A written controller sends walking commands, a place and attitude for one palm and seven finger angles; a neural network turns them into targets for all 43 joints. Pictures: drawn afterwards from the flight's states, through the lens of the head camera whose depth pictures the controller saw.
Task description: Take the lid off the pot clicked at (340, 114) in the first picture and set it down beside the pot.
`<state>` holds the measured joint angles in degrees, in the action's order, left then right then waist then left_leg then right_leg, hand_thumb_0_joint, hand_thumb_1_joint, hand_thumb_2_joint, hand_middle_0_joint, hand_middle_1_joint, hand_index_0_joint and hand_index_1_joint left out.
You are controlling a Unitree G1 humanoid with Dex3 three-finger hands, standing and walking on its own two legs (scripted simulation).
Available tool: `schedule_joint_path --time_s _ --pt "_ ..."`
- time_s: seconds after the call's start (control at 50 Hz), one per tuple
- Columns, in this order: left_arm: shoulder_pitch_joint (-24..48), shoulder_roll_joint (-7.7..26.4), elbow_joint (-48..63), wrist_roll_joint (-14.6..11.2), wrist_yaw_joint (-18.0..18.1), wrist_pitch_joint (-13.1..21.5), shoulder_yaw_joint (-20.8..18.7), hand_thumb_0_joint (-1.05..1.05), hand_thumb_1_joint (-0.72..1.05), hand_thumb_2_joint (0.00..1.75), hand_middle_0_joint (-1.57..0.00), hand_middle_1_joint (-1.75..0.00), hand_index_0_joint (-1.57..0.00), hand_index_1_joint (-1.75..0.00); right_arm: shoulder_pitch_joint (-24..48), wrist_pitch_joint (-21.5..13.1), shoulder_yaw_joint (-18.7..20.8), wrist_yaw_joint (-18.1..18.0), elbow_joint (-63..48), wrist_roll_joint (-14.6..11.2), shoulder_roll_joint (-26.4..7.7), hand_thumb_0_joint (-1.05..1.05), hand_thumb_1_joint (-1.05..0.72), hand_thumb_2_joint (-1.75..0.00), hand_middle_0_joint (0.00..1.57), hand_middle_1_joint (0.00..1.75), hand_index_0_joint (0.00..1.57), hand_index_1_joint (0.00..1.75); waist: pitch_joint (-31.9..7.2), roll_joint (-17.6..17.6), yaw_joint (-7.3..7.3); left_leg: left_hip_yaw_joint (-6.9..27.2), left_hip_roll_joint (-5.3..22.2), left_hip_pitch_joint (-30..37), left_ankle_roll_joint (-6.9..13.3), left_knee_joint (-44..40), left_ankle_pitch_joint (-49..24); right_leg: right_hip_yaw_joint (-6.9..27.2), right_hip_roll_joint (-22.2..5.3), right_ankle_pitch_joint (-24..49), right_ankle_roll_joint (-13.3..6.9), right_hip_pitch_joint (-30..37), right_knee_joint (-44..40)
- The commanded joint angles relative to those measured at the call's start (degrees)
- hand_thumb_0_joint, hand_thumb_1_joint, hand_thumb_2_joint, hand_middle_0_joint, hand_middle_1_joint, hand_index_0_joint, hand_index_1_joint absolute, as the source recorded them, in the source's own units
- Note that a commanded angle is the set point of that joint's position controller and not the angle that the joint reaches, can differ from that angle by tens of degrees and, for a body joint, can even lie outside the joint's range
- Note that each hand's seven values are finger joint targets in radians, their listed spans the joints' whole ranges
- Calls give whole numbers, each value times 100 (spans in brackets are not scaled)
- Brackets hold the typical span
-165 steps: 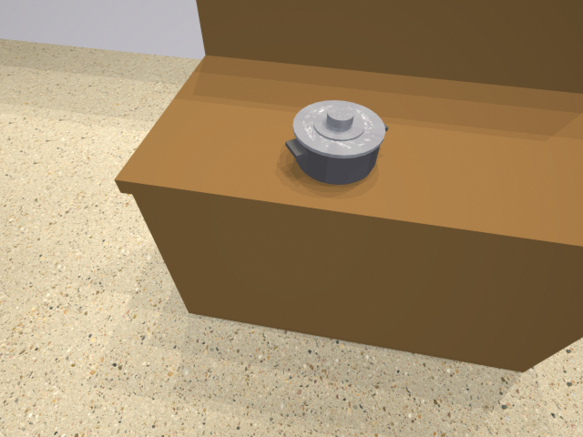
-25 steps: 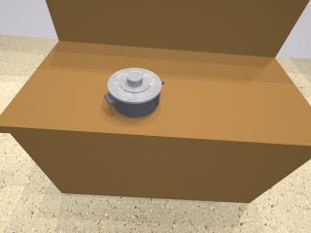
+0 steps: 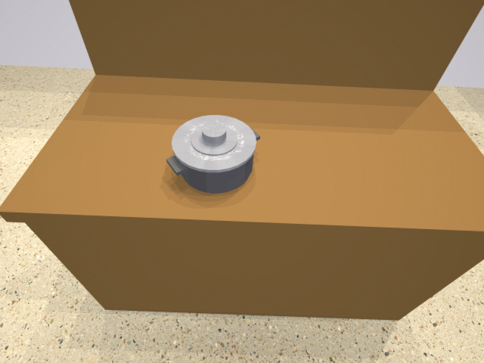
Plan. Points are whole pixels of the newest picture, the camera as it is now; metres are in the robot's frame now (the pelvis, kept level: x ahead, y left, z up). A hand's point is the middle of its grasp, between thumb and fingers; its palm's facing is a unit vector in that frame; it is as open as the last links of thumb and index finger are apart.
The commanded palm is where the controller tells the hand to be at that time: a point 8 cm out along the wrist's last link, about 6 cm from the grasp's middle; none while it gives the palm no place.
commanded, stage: come to a stop and stand still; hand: left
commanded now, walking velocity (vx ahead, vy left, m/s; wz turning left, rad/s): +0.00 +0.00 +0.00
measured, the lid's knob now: (214, 132) +0.57 +0.10 +0.06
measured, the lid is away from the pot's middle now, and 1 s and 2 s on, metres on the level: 0.00 0.00 0.00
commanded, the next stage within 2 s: look again from close up in 0.66 s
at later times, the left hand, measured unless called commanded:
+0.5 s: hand out of the picture +0.01 +0.16 -0.18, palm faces +0.04 -0.98 -0.17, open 7.3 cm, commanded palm none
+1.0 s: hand out of the picture +0.00 +0.16 -0.18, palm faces +0.05 -0.99 -0.16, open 7.3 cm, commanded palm none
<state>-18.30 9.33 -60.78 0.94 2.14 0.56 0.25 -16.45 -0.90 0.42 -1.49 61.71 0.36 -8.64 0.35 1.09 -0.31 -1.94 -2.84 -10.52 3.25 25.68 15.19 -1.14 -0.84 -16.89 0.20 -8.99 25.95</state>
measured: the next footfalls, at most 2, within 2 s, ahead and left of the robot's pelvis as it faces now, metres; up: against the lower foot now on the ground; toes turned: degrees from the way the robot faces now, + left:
none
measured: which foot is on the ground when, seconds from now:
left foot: down 0.00-1.00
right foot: down 0.00-1.00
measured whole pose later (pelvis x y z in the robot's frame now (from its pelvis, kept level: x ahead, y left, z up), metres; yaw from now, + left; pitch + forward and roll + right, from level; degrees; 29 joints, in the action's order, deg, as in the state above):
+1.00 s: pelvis +0.03 +0.00 +0.00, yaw +1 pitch -1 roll +0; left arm -19.4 7.3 -63.7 0.6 3.0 1.0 0.3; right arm -17.8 -1.2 0.0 -2.5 65.6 0.1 -6.2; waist 1.7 1.4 -0.3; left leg -1.1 -3.0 -7.0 3.2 24.4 16.9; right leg -1.9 -0.9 -18.2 0.3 -4.6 23.4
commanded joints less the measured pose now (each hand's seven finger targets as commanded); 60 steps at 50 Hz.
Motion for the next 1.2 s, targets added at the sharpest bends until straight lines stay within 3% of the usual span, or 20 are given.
schedule_joint_path --time_s 0.0,0.08,0.16,0.18,0.46,0.48,0.52,0.58,0.66,0.68,0.76,0.78,0.96,0.98,1.06,1.08,1.14,1.18 --pt "-364 478 113 -28 22 86 -106 0 90 90 -20 -30 -20 -30 -230 -109 59 -54 -147 -16 -465 0 -90 -90 20 30 20 30 184 -82 -47 690 786 59 15 -373 -1407 390 -542 1212 -259 -135 -367" --pt "-385 470 51 -34 25 84 -98 0 90 90 -20 -30 -20 -30 -302 -96 44 -60 -53 -21 -390 0 -90 -90 20 30 20 30 286 7 -50 710 788 40 16 -432 -1325 358 -521 1151 -262 -112 -413" --pt "-405 429 -16 -32 47 91 -98 0 90 90 -20 -30 -20 -30 -397 -117 37 -82 53 -21 -363 0 -90 -90 20 30 20 30 206 -236 -28 691 801 195 12 -397 -1753 326 -540 1327 -263 -54 -346" --pt "-442 454 -33 -44 44 98 -94 0 90 90 -20 -30 -20 -30 -386 -120 39 -82 61 -28 -348 0 -90 -90 20 30 20 30 158 -33 -57 710 823 222 23 -370 -1838 292 -534 1433 -259 13 -367" --pt "-511 294 -169 -38 85 84 -85 0 90 90 -20 -30 -20 -30 -525 -115 38 -124 223 -25 -283 0 -90 -90 20 30 20 30 296 -170 -29 694 822 368 19 -382 -2092 270 -562 1486 -256 13 -394" --pt "-533 326 -157 -49 81 86 -95 0 90 90 -20 -30 -20 -30 -534 -114 32 -123 216 -25 -277 0 -90 -90 20 30 20 30 259 -4 -46 712 840 346 29 -372 -2103 239 -541 1536 -261 85 -399" --pt "-525 310 -169 -41 88 86 -94 0 90 90 -20 -30 -20 -30 -519 -110 39 -124 228 -27 -284 0 -90 -90 20 30 20 30 300 -111 -32 683 818 340 11 -363 -2057 261 -577 1563 -257 59 -402" --pt "-577 322 -176 -47 89 97 -92 0 90 90 -20 -30 -20 -30 -541 -115 39 -128 243 -31 -259 0 -90 -90 20 30 20 30 238 78 -44 701 838 378 23 -339 -2155 246 -575 1730 -266 147 -419" --pt "-591 267 -207 -40 99 94 -92 0 90 90 -20 -30 -20 -30 -571 -102 35 -138 281 -26 -235 0 -90 -90 20 30 20 30 334 -162 -23 667 821 379 4 -367 -2073 272 -598 1646 -268 78 -439" --pt "-600 308 -195 -50 94 89 -94 0 90 90 -20 -30 -20 -30 -554 -99 31 -138 262 -32 -229 0 -90 -90 20 30 20 30 375 -42 -36 700 828 325 16 -356 -2080 247 -568 1667 -270 113 -454" --pt "-627 250 -224 -41 99 85 -86 0 90 90 -20 -30 -20 -30 -583 -100 20 -142 287 -30 -221 0 -90 -90 20 30 20 30 425 -172 -27 679 819 351 13 -395 -2042 258 -585 1549 -260 61 -468" --pt "-643 291 -214 -48 94 91 -93 0 90 90 -20 -30 -20 -30 -575 -99 26 -140 273 -33 -213 0 -90 -90 20 30 20 30 383 29 -43 694 836 329 19 -374 -2030 242 -566 1616 -264 124 -482" --pt "-680 216 -242 -42 97 80 -83 0 90 90 -20 -30 -20 -30 -629 -101 19 -146 300 -31 -205 0 -90 -90 20 30 20 30 424 -181 -32 687 822 376 23 -414 -1999 233 -576 1431 -255 54 -491" --pt "-698 254 -239 -49 92 78 -81 0 90 90 -20 -30 -20 -30 -603 -98 21 -144 287 -37 -194 0 -90 -90 20 30 20 30 430 -53 -46 708 832 349 32 -404 -1975 216 -550 1443 -256 86 -513" --pt "-715 197 -261 -39 93 82 -69 0 90 90 -20 -30 -20 -30 -622 -92 18 -141 305 -40 -173 0 -90 -90 20 30 20 30 558 -107 -35 693 801 266 21 -449 -1737 250 -578 1320 -252 8 -551" --pt "-730 235 -255 -47 86 84 -77 0 90 90 -20 -30 -20 -30 -612 -92 19 -137 293 -43 -163 0 -90 -90 20 30 20 30 511 38 -52 702 812 233 29 -435 -1701 239 -555 1369 -255 85 -569" --pt "-745 190 -265 -41 92 88 -70 0 90 90 -20 -30 -20 -30 -613 -94 25 -139 307 -39 -168 0 -90 -90 20 30 20 30 516 -66 -38 702 789 271 19 -433 -1696 262 -587 1383 -257 31 -550" --pt "-776 219 -254 -51 87 97 -75 0 90 90 -20 -30 -20 -30 -609 -101 23 -139 302 -42 -165 0 -90 -90 20 30 20 30 417 52 -55 696 811 296 26 -393 -1788 243 -570 1516 -257 117 -551"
